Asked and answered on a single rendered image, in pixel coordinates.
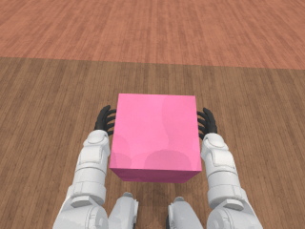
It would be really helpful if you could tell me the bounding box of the robot right thigh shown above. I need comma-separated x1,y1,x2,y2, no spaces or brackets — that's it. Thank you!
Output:
168,201,204,229

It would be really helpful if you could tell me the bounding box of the robot left upper arm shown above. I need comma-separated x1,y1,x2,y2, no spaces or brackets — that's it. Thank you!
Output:
53,204,109,229

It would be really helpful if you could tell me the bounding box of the robot left thigh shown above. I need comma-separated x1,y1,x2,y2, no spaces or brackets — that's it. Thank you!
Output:
108,197,139,229

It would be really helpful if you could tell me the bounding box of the robot right upper arm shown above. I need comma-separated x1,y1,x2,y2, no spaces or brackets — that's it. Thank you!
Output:
206,207,263,229

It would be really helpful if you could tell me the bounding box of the robot thigh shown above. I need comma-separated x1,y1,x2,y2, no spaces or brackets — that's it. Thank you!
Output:
168,201,204,229
108,197,139,229

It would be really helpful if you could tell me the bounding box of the robot left forearm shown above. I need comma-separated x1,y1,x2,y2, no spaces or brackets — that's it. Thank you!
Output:
52,130,111,229

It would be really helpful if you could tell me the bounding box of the robot right hand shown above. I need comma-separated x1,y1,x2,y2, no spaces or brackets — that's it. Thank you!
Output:
196,107,217,140

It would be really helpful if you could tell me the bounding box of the carton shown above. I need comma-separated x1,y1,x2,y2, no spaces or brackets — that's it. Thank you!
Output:
109,94,202,183

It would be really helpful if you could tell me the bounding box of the robot left hand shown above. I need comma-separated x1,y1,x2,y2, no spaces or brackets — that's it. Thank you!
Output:
93,105,117,136

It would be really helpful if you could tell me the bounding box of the robot right forearm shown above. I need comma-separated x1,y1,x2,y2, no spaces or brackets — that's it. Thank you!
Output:
200,133,259,220

